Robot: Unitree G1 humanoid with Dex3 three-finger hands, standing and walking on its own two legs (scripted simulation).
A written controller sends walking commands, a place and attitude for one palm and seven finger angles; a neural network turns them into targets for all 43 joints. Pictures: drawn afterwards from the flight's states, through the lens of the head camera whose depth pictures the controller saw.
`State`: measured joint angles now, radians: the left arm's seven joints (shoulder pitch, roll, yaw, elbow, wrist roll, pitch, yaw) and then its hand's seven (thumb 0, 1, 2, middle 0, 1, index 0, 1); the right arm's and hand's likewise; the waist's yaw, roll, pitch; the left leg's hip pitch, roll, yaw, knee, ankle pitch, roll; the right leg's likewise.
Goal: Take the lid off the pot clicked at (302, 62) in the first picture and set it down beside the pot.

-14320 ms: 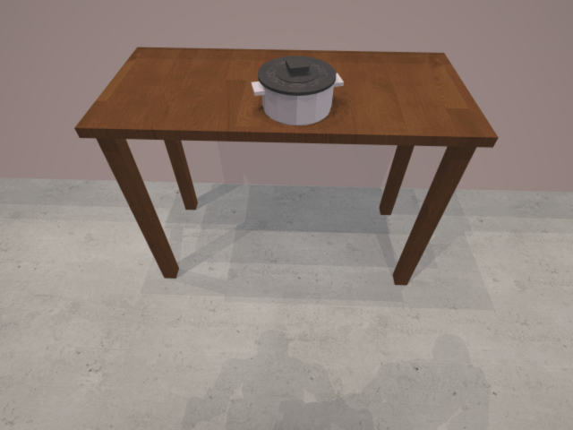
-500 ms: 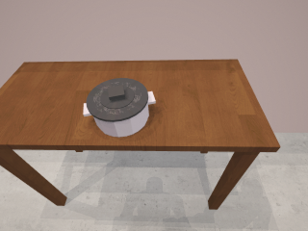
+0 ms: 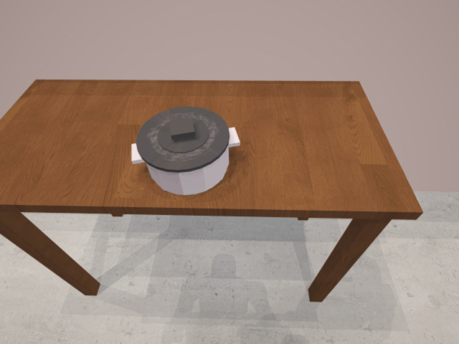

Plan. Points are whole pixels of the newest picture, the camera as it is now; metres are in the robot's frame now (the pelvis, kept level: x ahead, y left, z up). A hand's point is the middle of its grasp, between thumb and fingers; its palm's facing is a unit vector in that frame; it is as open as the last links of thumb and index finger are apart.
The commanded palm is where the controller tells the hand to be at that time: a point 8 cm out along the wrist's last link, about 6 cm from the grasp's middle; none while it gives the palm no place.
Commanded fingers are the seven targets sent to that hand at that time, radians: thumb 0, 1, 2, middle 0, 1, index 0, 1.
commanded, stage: look again from close up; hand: left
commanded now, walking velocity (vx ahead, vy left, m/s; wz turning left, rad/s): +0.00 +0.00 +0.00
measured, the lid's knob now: (181, 128) +0.50 +0.13 +0.09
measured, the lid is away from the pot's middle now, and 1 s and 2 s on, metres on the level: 0.00 0.00 0.00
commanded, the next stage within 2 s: lift the closed hand beside the body in 0.30 s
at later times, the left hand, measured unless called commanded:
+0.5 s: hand out of the picture +0.08 +0.19 -0.13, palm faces +0.14 -0.95 -0.27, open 7.2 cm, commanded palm +0.09 +0.23 -0.05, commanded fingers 0.00 0.90 0.90 -0.46 -0.59 -0.46 -0.59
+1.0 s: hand out of the picture +0.11 +0.20 +0.00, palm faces +0.34 -0.89 -0.30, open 3.1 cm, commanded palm +0.07 +0.24 +0.03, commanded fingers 0.00 0.90 0.90 -1.30 -1.50 -1.30 -1.50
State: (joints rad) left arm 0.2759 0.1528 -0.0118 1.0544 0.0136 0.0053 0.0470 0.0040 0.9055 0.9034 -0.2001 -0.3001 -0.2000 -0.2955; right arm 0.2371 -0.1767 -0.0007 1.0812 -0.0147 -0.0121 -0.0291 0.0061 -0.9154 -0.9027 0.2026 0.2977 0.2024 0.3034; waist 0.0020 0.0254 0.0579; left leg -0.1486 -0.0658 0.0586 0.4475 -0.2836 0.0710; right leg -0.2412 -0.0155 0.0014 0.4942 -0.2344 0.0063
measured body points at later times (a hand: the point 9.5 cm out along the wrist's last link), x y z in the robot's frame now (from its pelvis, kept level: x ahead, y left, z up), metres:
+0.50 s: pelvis +0.00 +0.00 +0.00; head +0.00 +0.00 +0.45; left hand +0.07 +0.24 -0.11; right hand +0.03 -0.23 -0.15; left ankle -0.02 +0.07 -0.74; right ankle +0.02 -0.12 -0.74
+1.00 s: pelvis +0.00 -0.03 +0.00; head -0.01 -0.03 +0.45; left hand +0.09 +0.25 +0.02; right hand +0.23 -0.21 -0.05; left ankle -0.02 +0.07 -0.74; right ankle +0.02 -0.12 -0.74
